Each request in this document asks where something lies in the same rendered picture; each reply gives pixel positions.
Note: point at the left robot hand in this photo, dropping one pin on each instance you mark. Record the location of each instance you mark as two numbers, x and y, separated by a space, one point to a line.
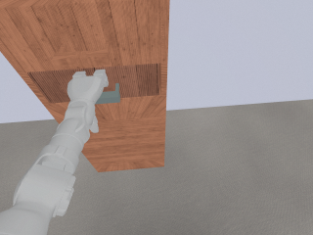
89 87

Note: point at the drawer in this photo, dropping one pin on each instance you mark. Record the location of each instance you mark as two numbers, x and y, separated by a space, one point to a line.
134 81

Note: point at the handle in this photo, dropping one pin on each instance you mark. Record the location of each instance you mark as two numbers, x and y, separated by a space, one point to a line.
82 58
108 97

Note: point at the cabinet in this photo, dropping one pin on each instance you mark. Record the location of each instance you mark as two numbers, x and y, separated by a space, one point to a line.
135 32

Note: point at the left robot upper arm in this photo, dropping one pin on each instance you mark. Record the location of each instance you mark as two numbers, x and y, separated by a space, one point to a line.
45 193

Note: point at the robot left forearm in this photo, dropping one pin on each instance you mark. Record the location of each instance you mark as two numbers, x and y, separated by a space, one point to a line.
64 149

